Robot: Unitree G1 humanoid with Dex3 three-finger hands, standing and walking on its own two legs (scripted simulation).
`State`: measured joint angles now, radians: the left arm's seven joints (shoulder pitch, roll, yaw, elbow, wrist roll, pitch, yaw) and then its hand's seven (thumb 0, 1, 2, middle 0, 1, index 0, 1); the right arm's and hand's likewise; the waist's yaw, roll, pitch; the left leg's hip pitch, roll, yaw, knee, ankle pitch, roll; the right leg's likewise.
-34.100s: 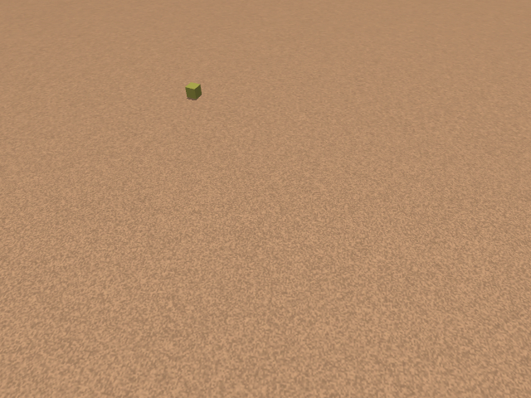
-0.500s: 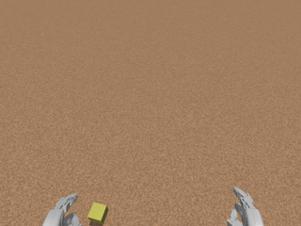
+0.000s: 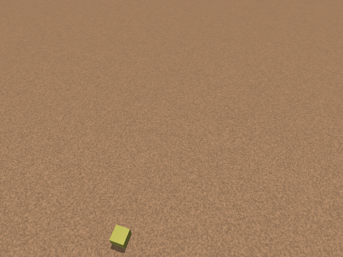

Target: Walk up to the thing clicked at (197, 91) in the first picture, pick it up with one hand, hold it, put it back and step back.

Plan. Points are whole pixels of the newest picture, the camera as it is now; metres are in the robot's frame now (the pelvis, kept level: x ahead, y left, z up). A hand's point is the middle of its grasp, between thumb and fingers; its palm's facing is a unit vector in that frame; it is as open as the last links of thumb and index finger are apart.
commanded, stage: stand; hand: left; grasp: from above
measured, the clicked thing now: (120, 236) +0.37 +0.27 -0.72
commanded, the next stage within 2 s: none
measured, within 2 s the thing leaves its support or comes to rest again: neither
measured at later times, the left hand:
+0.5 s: hand out of the picture +0.04 +0.24 -0.14, palm faces +0.02 -0.94 -0.35, open 7.4 cm
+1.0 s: hand out of the picture +0.06 +0.23 -0.14, palm faces +0.00 -0.94 -0.34, open 7.4 cm
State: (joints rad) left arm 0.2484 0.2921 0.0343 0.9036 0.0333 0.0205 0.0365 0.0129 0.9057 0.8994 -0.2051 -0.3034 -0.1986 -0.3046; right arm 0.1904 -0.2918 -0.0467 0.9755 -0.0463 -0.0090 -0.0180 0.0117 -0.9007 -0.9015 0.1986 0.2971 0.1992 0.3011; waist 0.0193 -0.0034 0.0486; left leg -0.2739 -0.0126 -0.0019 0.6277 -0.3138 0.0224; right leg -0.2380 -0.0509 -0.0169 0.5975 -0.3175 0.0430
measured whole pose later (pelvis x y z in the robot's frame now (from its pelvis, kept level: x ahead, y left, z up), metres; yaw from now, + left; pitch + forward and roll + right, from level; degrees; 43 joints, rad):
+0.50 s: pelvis -0.01 -0.01 +0.02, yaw +0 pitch -5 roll +0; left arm 0.17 0.31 0.02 1.12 0.03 -0.01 0.03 0.01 0.91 0.90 -0.21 -0.30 -0.20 -0.30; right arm 0.14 -0.31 -0.04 1.12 -0.03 0.00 -0.01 0.01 -0.90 -0.90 0.20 0.30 0.20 0.30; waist 0.01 0.01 0.06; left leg -0.12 -0.01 -0.01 0.37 -0.17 0.01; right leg -0.09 -0.05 -0.03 0.37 -0.19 0.03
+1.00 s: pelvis +0.00 -0.02 +0.02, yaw +0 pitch -4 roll +0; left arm 0.14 0.31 0.02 1.15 0.02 -0.01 0.02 0.01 0.90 0.90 -0.21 -0.30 -0.20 -0.30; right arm 0.13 -0.32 -0.02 1.15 -0.02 0.00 -0.01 0.01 -0.90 -0.90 0.20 0.30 0.20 0.30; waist 0.00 0.01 0.06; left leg -0.11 0.01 -0.01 0.35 -0.17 -0.01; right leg -0.09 -0.03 -0.03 0.34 -0.18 0.02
